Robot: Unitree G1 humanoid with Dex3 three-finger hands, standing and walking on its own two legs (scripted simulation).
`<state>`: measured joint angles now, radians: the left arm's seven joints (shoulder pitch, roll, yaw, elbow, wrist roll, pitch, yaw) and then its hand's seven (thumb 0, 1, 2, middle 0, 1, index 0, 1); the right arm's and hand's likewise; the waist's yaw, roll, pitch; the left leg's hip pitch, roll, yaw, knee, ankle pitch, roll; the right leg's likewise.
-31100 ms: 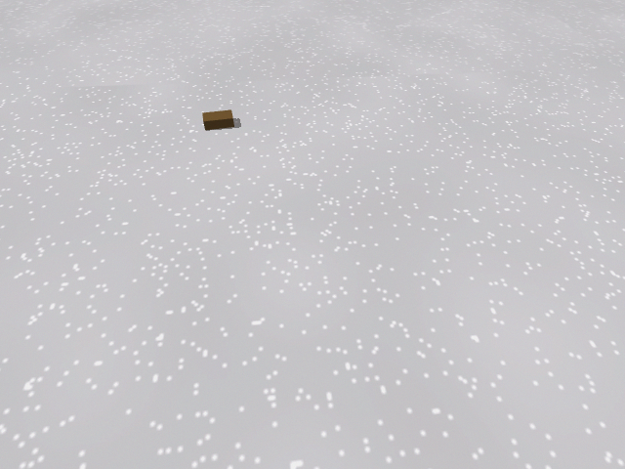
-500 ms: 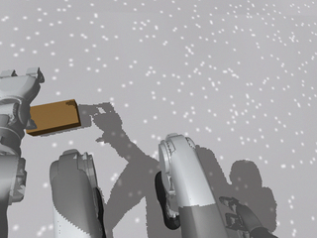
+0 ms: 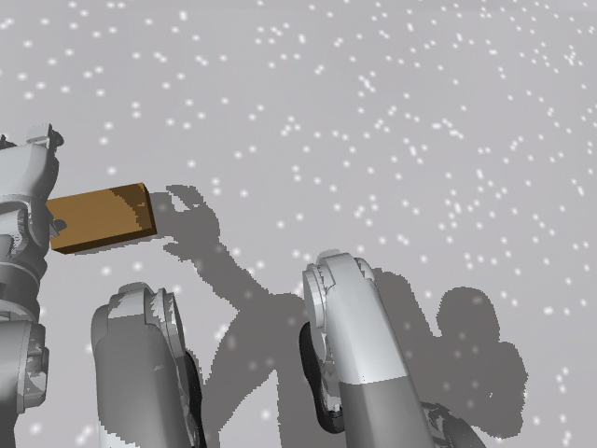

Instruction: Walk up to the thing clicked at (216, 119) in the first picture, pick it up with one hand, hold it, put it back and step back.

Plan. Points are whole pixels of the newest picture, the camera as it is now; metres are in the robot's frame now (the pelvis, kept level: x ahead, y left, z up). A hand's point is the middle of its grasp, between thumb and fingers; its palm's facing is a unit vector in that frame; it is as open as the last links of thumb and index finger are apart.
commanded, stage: home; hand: left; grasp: from above
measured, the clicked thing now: (104, 218) +0.47 +0.26 -0.32
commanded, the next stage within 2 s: none
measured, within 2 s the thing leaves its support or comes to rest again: neither
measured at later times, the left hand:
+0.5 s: hand out of the picture +0.29 +0.25 +0.08, palm faces -0.16 -0.79 -0.59, open 7.5 cm
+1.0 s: hand out of the picture +0.24 +0.21 +0.29, palm faces +0.19 -0.96 -0.21, open 7.4 cm
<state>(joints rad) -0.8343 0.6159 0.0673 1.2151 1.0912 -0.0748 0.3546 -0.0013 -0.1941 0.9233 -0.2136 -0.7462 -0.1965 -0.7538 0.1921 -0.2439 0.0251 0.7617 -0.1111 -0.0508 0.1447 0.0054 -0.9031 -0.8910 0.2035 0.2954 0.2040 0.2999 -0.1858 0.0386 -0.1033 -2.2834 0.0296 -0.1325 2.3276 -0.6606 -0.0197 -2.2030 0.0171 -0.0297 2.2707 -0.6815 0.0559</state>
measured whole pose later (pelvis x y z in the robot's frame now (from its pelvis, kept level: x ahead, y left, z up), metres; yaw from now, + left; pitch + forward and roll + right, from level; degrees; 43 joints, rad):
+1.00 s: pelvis +0.08 +0.01 +0.35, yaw +7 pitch +15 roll -3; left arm 0.44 0.22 0.05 -0.11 -0.07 0.47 0.07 0.01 0.91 0.89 -0.21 -0.29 -0.20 -0.29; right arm 0.31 -0.21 0.05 0.52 0.04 -0.17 -0.18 0.01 -0.91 -0.89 0.20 0.30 0.21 0.30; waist -0.07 0.05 -0.19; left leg -0.86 0.05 -0.06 1.10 -0.50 -0.02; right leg -0.79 -0.01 -0.05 1.04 -0.50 0.03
